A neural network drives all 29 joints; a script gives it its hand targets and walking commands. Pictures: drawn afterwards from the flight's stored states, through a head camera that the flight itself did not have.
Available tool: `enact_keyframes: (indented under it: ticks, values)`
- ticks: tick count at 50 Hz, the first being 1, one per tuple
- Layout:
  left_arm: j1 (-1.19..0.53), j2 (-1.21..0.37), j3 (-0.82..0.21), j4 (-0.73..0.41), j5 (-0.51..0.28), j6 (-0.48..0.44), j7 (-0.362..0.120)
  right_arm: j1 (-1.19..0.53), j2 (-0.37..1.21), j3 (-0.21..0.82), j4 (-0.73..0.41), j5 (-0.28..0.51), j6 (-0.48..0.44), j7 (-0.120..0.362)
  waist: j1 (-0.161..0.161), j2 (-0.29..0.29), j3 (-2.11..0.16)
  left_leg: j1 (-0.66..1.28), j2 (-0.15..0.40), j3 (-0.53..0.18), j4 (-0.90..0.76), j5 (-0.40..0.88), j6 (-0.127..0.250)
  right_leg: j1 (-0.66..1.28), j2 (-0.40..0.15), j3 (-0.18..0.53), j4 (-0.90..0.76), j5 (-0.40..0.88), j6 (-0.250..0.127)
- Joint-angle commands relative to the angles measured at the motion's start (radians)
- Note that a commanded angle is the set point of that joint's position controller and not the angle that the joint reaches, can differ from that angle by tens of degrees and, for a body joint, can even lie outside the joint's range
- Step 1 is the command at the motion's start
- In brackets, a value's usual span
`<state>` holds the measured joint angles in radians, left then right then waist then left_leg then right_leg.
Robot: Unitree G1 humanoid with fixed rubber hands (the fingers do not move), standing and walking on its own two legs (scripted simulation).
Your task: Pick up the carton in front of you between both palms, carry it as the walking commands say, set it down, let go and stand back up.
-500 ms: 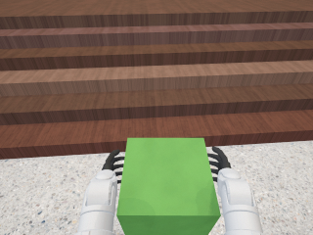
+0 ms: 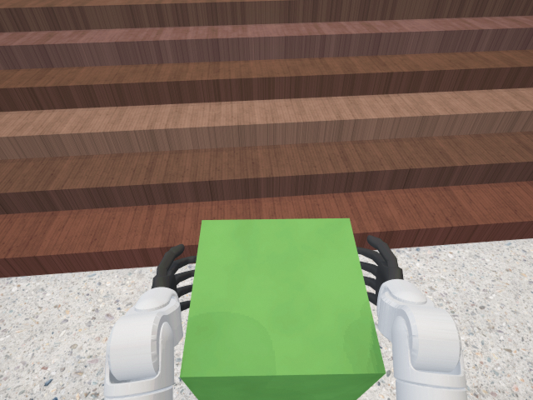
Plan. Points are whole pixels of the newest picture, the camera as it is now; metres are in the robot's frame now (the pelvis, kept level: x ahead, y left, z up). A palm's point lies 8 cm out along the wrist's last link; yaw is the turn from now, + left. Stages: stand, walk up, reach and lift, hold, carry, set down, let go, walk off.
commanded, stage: carry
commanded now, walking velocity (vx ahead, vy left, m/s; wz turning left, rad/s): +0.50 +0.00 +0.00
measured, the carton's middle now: (276, 322) +0.27 +0.01 +0.01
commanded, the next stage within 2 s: none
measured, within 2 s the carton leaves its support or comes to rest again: neither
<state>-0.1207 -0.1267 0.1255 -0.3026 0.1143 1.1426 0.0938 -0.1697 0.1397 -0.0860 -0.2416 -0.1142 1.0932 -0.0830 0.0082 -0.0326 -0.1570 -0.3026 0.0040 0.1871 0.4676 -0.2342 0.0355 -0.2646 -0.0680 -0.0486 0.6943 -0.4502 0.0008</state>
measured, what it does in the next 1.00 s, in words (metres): walks ahead: right foot, then left foot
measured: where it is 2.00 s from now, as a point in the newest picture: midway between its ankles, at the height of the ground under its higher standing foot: (282, 196)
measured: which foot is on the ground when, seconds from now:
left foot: down 0.00-0.28, up 0.30-0.70, down 0.72-1.00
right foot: up 0.00-0.22, down 0.24-0.74, up 0.76-1.00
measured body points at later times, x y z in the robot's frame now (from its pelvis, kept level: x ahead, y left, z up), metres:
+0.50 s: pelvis +0.28 -0.06 +0.02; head +0.30 -0.07 +0.46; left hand +0.55 +0.12 +0.09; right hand +0.58 -0.19 +0.09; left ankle +0.30 +0.09 -0.67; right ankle +0.23 -0.12 -0.73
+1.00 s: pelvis +0.59 -0.01 +0.01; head +0.65 +0.00 +0.46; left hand +0.97 +0.13 +0.14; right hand +0.96 -0.18 +0.16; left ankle +0.56 +0.05 -0.73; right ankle +0.66 -0.15 -0.66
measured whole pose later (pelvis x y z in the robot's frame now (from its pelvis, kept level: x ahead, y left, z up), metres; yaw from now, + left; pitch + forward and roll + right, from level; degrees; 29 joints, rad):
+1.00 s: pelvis +0.59 -0.01 +0.01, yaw +0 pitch +5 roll -1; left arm -0.67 -0.03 0.21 -0.20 0.08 1.35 0.12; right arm -0.66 0.04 -0.23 -0.20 -0.04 1.30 -0.14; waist -0.06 -0.01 0.03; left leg -0.23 0.01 0.20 0.38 -0.25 0.08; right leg -0.68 -0.08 -0.06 0.97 -0.24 -0.04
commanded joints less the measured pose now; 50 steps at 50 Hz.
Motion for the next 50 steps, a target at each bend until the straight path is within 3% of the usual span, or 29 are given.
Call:
enact_keyframes:
  ticks: [1,2,3,6,9,10,12,13,14,15,16,18,19,20,22,26,31,33,34,35,36,37,38,39,40,41,43,50]
  values:
    - [-0.545,-0.856,-0.749,-0.124,-0.431,0.040,-0.277,-0.336,0.915,0.676,-0.082,0.357,0.069,0.223,-0.044,0.189,-0.125,0.565,0.450,-0.619,-0.226,0.136,0.226,-0.594,-0.013,-0.010,0.282,-0.144,-0.024]
    - [-0.558,-0.863,-0.749,-0.130,-0.443,0.045,-0.281,-0.374,0.915,0.681,-0.114,0.370,0.078,0.222,-0.044,0.122,-0.125,0.554,0.425,-0.546,-0.235,0.181,0.201,-0.590,-0.026,-0.006,0.262,-0.117,-0.027]
    - [-0.571,-0.868,-0.749,-0.136,-0.453,0.050,-0.281,-0.410,0.912,0.689,-0.141,0.386,0.086,0.221,-0.043,0.101,-0.128,0.538,0.399,-0.473,-0.256,0.157,0.173,-0.568,-0.032,-0.010,0.191,-0.070,-0.025]
    - [-0.553,-0.865,-0.734,-0.135,-0.447,0.060,-0.264,-0.451,0.890,0.701,-0.168,0.422,0.109,0.227,-0.032,0.160,-0.129,0.420,0.292,-0.254,-0.262,0.176,0.103,-0.382,0.008,-0.089,-0.003,0.114,-0.008]
    - [-0.525,-0.844,-0.712,-0.130,-0.416,0.076,-0.242,-0.434,0.862,0.698,-0.151,0.438,0.130,0.237,-0.029,0.202,-0.112,0.304,0.244,-0.127,-0.226,0.188,0.061,-0.192,0.041,-0.157,-0.149,0.251,-0.005]
    - [-0.513,-0.838,-0.704,-0.123,-0.407,0.081,-0.238,-0.436,0.852,0.695,-0.145,0.438,0.137,0.240,-0.018,0.188,-0.111,0.246,0.231,-0.091,-0.177,0.169,0.043,-0.089,0.056,-0.189,-0.200,0.319,-0.007]
    - [-0.505,-0.823,-0.687,-0.105,-0.395,0.092,-0.236,-0.427,0.834,0.692,-0.136,0.434,0.150,0.243,-0.008,0.127,-0.153,0.092,0.177,0.000,0.034,0.241,0.005,0.201,0.084,-0.236,-0.229,0.287,-0.029]
    - [-0.492,-0.815,-0.676,-0.088,-0.387,0.099,-0.236,-0.442,0.816,0.685,-0.129,0.433,0.157,0.244,0.015,0.036,-0.198,-0.033,0.143,0.032,0.241,0.132,-0.030,0.366,-0.034,-0.075,-0.263,0.171,-0.044]
    - [-0.492,-0.802,-0.663,-0.058,-0.372,0.097,-0.236,-0.485,0.810,0.687,-0.155,0.441,0.169,0.246,0.027,-0.233,-0.221,-0.263,0.025,0.028,0.544,-0.101,-0.079,0.457,-0.309,0.435,-0.453,-0.012,-0.157]
    - [-0.512,-0.817,-0.662,-0.057,-0.374,0.097,-0.235,-0.516,0.820,0.698,-0.144,0.449,0.176,0.250,0.021,-0.242,-0.195,-0.410,0.023,-0.093,0.704,-0.263,-0.053,0.482,-0.386,0.589,-0.510,0.055,-0.238]
    - [-0.536,-0.846,-0.669,-0.078,-0.386,0.097,-0.236,-0.520,0.847,0.698,-0.128,0.455,0.173,0.255,0.017,-0.152,-0.181,-0.452,0.078,-0.153,0.771,-0.254,-0.024,0.455,-0.374,0.518,-0.484,0.162,-0.238]
    - [-0.589,-0.912,-0.699,-0.113,-0.404,0.085,-0.242,-0.517,0.899,0.695,-0.123,0.452,0.154,0.259,0.009,0.006,-0.192,-0.428,0.140,-0.178,0.716,-0.137,-0.006,0.382,-0.325,0.357,-0.473,0.300,-0.188]
    - [-0.606,-0.935,-0.714,-0.133,-0.416,0.077,-0.247,-0.507,0.916,0.698,-0.127,0.440,0.142,0.257,0.006,0.010,-0.193,-0.391,0.151,-0.176,0.644,-0.086,-0.011,0.353,-0.295,0.270,-0.489,0.349,-0.154]
    - [-0.613,-0.948,-0.724,-0.147,-0.427,0.069,-0.251,-0.497,0.945,0.701,-0.128,0.432,0.133,0.253,0.007,-0.021,-0.198,-0.360,0.136,-0.151,0.586,-0.061,-0.017,0.345,-0.273,0.202,-0.494,0.410,-0.136]
    - [-0.591,-0.951,-0.740,-0.171,-0.447,0.063,-0.262,-0.443,0.967,0.698,-0.132,0.407,0.113,0.240,0.009,-0.051,-0.203,-0.353,0.110,-0.109,0.493,-0.032,-0.029,0.371,-0.239,0.120,-0.491,0.501,-0.129]
    - [-0.596,-0.888,-0.750,-0.210,-0.472,0.063,-0.277,-0.426,0.928,0.698,-0.167,0.370,0.099,0.210,0.009,-0.088,-0.156,-0.381,0.074,-0.048,0.281,0.067,-0.035,0.420,-0.189,0.011,-0.480,0.625,-0.130]
    - [-0.639,-0.775,-0.722,-0.252,-0.460,0.094,-0.262,-0.524,0.822,0.697,-0.253,0.394,0.136,0.196,0.025,-0.120,-0.073,-0.274,0.027,0.028,0.077,0.192,-0.002,0.396,-0.153,-0.082,-0.445,0.744,-0.117]
    - [-0.688,-0.717,-0.709,-0.245,-0.452,0.114,-0.249,-0.580,0.759,0.684,-0.254,0.406,0.160,0.195,0.016,-0.132,-0.090,-0.153,-0.001,0.056,0.044,0.197,0.025,0.384,-0.149,-0.115,-0.349,0.880,-0.100]
    - [-0.718,-0.687,-0.706,-0.236,-0.451,0.125,-0.242,-0.602,0.729,0.672,-0.240,0.409,0.171,0.194,-0.007,-0.120,-0.129,-0.025,-0.038,0.091,0.007,0.185,0.029,0.356,-0.130,-0.161,-0.228,0.940,-0.082]
    - [-0.754,-0.664,-0.703,-0.224,-0.449,0.136,-0.236,-0.624,0.695,0.658,-0.218,0.409,0.182,0.194,-0.035,-0.077,-0.193,0.169,-0.058,0.110,-0.004,0.141,0.033,0.274,-0.095,-0.197,-0.061,0.888,-0.059]
    - [-0.807,-0.634,-0.693,-0.207,-0.447,0.149,-0.230,-0.652,0.670,0.645,-0.199,0.411,0.195,0.195,-0.076,0.000,-0.268,0.382,0.084,-0.070,-0.002,0.029,0.051,0.104,-0.078,-0.175,0.160,0.598,-0.038]
    - [-0.858,-0.652,-0.694,-0.192,-0.462,0.167,-0.223,-0.699,0.625,0.618,-0.163,0.401,0.202,0.195,-0.070,0.244,-0.353,0.583,0.368,-0.601,-0.099,-0.145,0.213,-0.210,0.058,-0.132,0.473,0.274,0.001]
    - [-0.899,-0.645,-0.675,-0.166,-0.467,0.175,-0.218,-0.739,0.655,0.620,-0.139,0.427,0.213,0.196,-0.067,0.305,-0.313,0.606,0.404,-0.757,-0.207,-0.088,0.257,-0.404,0.107,-0.015,0.645,-0.052,-0.017]
    - [-0.946,-0.673,-0.662,-0.138,-0.468,0.178,-0.214,-0.788,0.675,0.627,-0.136,0.448,0.219,0.197,-0.072,0.253,-0.289,0.560,0.386,-0.640,-0.173,0.035,0.244,-0.452,0.048,0.046,0.723,-0.034,-0.049]
    - [-0.970,-0.696,-0.647,-0.118,-0.470,0.179,-0.210,-0.833,0.713,0.633,-0.130,0.470,0.223,0.199,-0.073,0.148,-0.274,0.501,0.358,-0.540,-0.150,0.143,0.213,-0.452,0.008,0.064,0.686,0.031,-0.062]
    - [-1.008,-0.717,-0.639,-0.101,-0.468,0.176,-0.205,-0.895,0.741,0.639,-0.134,0.491,0.222,0.202,-0.067,0.081,-0.251,0.428,0.336,-0.447,-0.153,0.221,0.178,-0.427,-0.021,0.065,0.609,0.090,-0.065]
    - [-1.080,-0.745,-0.630,-0.065,-0.460,0.169,-0.195,-1.004,0.782,0.645,-0.126,0.527,0.219,0.208,-0.051,0.106,-0.275,0.375,0.299,-0.334,-0.170,0.263,0.138,-0.367,-0.027,0.044,0.506,0.151,-0.055]
    - [-1.261,-0.760,-0.582,0.099,-0.435,0.168,-0.159,-1.185,0.789,0.576,0.053,0.553,0.225,0.214,-0.064,0.162,-0.243,0.457,0.233,-0.174,-0.155,0.447,0.155,-0.474,0.001,-0.049,0.184,0.267,-0.036]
